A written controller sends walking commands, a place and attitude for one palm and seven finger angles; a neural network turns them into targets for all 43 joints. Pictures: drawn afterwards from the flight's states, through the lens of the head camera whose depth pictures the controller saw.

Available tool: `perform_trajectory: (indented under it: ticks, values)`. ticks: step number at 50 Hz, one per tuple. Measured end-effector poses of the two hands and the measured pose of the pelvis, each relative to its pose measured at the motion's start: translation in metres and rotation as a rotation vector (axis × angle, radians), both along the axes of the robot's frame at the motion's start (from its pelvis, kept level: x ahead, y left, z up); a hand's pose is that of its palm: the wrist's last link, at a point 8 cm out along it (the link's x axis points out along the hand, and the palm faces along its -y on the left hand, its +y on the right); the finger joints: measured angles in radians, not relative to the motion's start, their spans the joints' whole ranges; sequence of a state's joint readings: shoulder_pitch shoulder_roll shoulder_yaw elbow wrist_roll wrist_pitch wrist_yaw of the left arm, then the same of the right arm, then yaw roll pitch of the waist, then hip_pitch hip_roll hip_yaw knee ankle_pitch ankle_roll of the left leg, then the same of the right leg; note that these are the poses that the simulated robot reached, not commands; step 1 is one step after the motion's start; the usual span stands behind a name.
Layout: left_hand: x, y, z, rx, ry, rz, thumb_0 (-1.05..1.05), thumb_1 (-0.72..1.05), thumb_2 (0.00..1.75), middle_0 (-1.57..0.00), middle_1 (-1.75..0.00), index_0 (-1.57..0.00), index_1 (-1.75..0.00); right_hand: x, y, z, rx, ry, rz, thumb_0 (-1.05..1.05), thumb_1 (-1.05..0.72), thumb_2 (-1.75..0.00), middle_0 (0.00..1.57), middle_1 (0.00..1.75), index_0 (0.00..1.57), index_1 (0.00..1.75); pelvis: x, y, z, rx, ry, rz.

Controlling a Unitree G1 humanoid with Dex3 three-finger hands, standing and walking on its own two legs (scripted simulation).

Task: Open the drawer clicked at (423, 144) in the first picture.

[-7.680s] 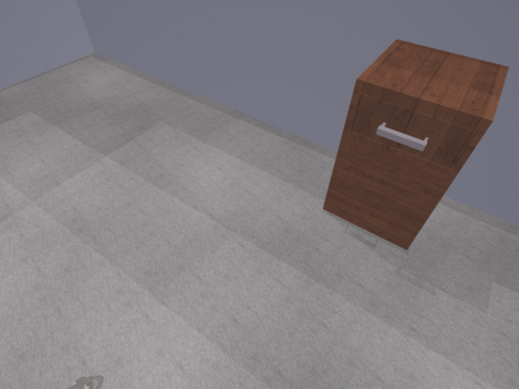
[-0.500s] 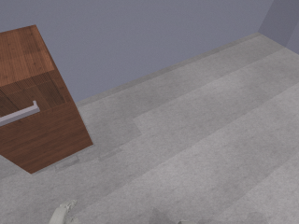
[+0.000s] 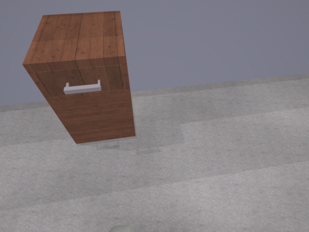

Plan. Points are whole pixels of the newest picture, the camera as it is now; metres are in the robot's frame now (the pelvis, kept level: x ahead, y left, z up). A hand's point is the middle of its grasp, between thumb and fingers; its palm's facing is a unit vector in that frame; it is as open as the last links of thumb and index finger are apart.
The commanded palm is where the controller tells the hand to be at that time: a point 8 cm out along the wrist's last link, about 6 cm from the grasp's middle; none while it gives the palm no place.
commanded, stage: turn to face it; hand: left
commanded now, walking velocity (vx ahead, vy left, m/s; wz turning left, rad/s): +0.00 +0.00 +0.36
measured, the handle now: (83, 86) +0.73 +0.41 -0.18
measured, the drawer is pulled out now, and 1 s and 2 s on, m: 0.00 0.00 0.00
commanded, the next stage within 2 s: take the last steps up to it in 0.38 s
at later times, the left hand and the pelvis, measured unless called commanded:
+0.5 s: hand out of the picture +0.07 +0.22 -0.15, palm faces +0.17 -0.96 -0.24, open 7.4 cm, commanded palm none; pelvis +0.00 +0.01 +0.01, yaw +9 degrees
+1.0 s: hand out of the picture -0.09 +0.15 -0.16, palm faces +0.39 -0.91 -0.16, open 7.4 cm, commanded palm none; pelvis +0.07 +0.04 +0.01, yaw +16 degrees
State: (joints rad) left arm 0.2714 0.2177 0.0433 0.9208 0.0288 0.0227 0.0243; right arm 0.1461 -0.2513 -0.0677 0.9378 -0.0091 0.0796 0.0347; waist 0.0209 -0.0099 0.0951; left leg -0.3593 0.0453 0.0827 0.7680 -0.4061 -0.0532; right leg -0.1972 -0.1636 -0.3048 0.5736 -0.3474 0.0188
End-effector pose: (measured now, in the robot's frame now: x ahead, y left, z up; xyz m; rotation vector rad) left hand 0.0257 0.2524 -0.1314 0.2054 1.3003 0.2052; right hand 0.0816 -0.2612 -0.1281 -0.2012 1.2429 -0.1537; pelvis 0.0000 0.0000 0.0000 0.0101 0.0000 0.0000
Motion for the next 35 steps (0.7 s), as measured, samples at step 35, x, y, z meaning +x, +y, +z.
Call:
perform_trajectory:
  ticks: [35]
  values:
    - [-0.022, -0.029, 0.022, -0.004, -0.102, 0.188, 0.0, 0.91, 0.89, -0.2, -0.3, -0.2, -0.3, -0.028, 0.014, -0.014, 0.074, 0.13, 0.108, 0.01, -0.91, -0.9, 0.2, 0.3, 0.2, 0.3, 0.011, -0.01, 0.012, 0.019, -0.021, 0.201]
